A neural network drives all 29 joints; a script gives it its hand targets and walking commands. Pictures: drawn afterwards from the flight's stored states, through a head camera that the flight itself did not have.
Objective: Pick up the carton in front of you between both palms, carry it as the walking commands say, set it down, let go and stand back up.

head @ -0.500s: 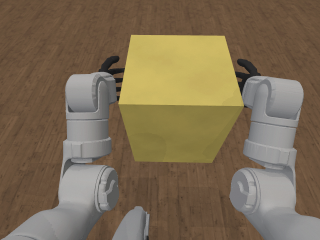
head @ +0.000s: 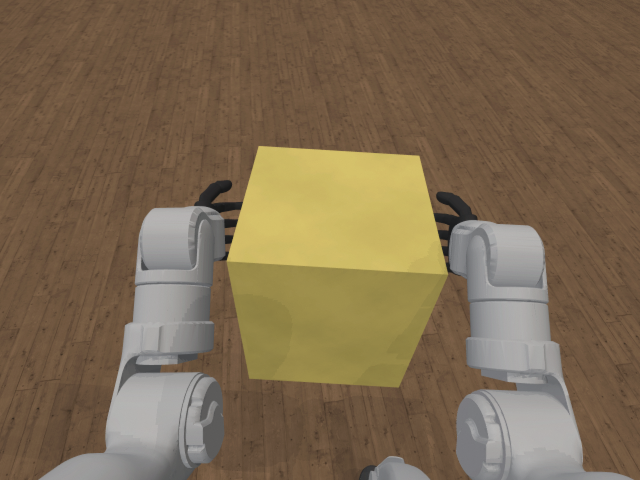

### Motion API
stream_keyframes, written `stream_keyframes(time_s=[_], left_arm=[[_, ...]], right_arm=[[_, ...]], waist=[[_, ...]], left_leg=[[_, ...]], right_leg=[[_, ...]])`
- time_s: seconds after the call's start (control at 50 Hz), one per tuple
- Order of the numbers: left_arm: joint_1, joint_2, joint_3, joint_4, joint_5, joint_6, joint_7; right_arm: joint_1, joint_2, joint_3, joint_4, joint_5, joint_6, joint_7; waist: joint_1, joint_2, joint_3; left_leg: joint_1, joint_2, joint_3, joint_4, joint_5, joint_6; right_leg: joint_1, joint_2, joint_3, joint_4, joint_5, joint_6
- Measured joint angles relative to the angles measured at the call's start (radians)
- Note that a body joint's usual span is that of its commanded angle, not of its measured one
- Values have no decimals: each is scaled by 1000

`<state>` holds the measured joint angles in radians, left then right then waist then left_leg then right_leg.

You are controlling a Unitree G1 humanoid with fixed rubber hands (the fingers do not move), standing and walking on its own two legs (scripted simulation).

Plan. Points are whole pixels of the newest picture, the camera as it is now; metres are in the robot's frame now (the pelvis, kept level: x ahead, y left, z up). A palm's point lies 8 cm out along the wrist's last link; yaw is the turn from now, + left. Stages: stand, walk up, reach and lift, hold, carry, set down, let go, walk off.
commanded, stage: carry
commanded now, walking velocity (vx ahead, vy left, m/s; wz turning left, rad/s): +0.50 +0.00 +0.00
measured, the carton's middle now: (331, 271) +0.37 +0.00 +0.04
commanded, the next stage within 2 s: none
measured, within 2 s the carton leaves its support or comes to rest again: neither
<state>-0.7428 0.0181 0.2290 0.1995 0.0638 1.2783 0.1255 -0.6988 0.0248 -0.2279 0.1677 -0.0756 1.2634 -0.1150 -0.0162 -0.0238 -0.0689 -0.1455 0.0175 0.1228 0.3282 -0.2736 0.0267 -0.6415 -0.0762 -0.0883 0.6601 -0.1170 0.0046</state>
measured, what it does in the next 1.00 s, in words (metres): walks ahead: right foot, then left foot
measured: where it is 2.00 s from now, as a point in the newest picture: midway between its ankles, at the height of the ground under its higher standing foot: (321, 214)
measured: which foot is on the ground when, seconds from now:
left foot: down 0.00-0.12, up 0.14-0.50, down 0.52-1.00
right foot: up 0.00-0.08, down 0.10-0.56, up 0.58-1.00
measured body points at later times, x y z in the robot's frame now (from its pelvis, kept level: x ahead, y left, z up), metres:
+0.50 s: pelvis +0.32 +0.00 -0.01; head +0.30 -0.01 +0.44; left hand +0.60 +0.16 +0.08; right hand +0.60 -0.15 +0.08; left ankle +0.45 +0.11 -0.73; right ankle +0.18 -0.12 -0.75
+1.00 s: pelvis +0.62 -0.02 -0.01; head +0.57 -0.02 +0.43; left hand +0.89 +0.14 +0.09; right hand +0.89 -0.17 +0.08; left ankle +0.47 +0.10 -0.75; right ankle +0.76 -0.13 -0.74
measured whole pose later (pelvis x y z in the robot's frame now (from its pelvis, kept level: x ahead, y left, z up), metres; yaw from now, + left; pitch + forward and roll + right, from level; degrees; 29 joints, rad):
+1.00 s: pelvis +0.62 -0.02 -0.01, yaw +0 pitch +3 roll +1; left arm -0.15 -0.13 0.12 -0.33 0.12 1.24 0.08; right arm -0.16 0.13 -0.09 -0.32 -0.12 1.24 -0.08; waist -0.02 0.00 -0.18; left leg 0.06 0.06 0.21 0.28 -0.38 -0.05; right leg -0.50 -0.10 -0.20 0.48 -0.06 0.00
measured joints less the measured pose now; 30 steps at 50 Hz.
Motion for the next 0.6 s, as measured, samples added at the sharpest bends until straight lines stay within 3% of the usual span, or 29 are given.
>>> stream_keyframes(time_s=[0.08, 0.12, 0.16, 0.22, 0.36, 0.48, 0.52, 0.54, 0.56, 0.6], left_arm=[[34, -16, 2, -44, -4, -20, 0], [59, -45, 0, -53, 9, -48, -1], [105, -82, -8, -72, 34, -67, -1], [229, -127, -10, -169, 52, -67, -2], [466, -176, -37, -464, 48, -90, -24], [542, -158, -103, -505, 47, -84, -42], [555, -156, -110, -500, 55, -70, -42], [557, -152, -106, -491, 57, -65, -43], [561, -148, -98, -479, 58, -62, -43], [573, -141, -90, -454, 60, -52, -43]], right_arm=[[31, 19, -9, -57, -17, -6, 0], [58, 12, -14, -82, -17, -14, 3], [102, 10, -21, -103, -16, -21, 13], [189, 40, -12, -162, -20, -21, 16], [403, 134, 46, -421, -32, -62, 17], [509, 113, 104, -508, -41, -45, 21], [515, 112, 106, -493, -43, -32, 26], [512, 113, 110, -470, -45, -35, 28], [506, 114, 116, -438, -49, -41, 30], [501, 114, 125, -386, -54, -41, 31]], waist=[[18, 7, -10], [23, 42, -16], [27, 48, -5], [19, 37, 11], [16, 43, 24], [27, 35, -55], [30, 25, -83], [25, 3, -95], [20, -13, -102], [12, -8, -103]], left_leg=[[64, 18, -3, 53, -106, -38], [1, 55, -23, 259, -155, -47], [-130, 43, -68, 553, -177, -46], [-293, 27, -66, 739, -153, -39], [-453, 72, -34, 441, 27, -59], [-394, 60, 32, 171, 209, -40], [-328, 45, 73, 110, 206, -22], [-318, 33, 90, 134, 226, 11], [-320, 26, 103, 182, 194, 35], [-298, 32, 112, 211, 123, 53]], right_leg=[[143, 28, -71, -247, 95, -22], [179, 46, -99, -229, 63, -52], [194, 44, -107, -186, -3, -72], [267, 30, -103, -230, -36, -61], [459, 36, -93, -355, -93, -42], [622, 32, -90, -365, -222, 7], [652, 17, -77, -288, -307, 30], [637, -8, -68, -199, -358, 35], [587, -31, -51, -60, -361, 31], [443, -19, 10, 240, -357, 18]])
